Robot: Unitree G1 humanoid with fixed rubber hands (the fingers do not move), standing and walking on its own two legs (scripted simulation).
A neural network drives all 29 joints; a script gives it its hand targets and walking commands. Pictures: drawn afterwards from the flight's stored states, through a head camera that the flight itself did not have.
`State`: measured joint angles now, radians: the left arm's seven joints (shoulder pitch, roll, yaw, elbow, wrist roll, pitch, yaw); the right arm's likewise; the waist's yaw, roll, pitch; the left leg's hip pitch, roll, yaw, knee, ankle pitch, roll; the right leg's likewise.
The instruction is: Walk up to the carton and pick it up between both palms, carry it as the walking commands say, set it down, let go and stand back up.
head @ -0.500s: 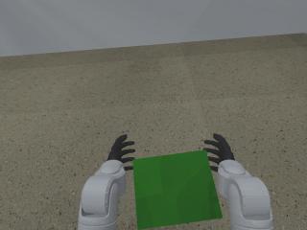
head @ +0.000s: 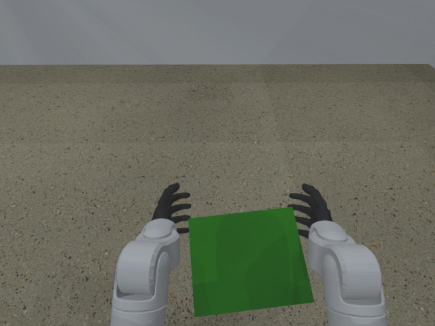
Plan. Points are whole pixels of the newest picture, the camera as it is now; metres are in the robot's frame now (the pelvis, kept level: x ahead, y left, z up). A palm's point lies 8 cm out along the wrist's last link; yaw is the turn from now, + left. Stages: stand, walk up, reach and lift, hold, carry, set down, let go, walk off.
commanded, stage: carry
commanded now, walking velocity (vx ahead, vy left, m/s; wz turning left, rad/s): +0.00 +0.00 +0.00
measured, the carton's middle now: (241, 261) +0.26 -0.01 -0.02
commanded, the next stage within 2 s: none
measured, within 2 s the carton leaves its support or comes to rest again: neither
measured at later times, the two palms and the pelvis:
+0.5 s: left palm (154, 239) +0.23 +0.14 +0.11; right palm (316, 241) +0.24 -0.12 +0.11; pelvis -0.03 +0.01 +0.00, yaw +0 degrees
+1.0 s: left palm (153, 231) +0.25 +0.14 +0.10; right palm (309, 232) +0.25 -0.11 +0.10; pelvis -0.02 +0.02 +0.00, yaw +0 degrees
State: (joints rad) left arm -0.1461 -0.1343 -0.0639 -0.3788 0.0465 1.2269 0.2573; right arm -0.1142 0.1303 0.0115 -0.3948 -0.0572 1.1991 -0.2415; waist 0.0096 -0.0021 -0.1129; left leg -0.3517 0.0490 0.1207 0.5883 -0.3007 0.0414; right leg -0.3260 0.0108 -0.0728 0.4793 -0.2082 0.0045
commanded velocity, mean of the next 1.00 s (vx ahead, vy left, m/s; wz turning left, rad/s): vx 0.00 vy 0.00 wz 0.00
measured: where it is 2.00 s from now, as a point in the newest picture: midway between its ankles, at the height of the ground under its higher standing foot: outside the picture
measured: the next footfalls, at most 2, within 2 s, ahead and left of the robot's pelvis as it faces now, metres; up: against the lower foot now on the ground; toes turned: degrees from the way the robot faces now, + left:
none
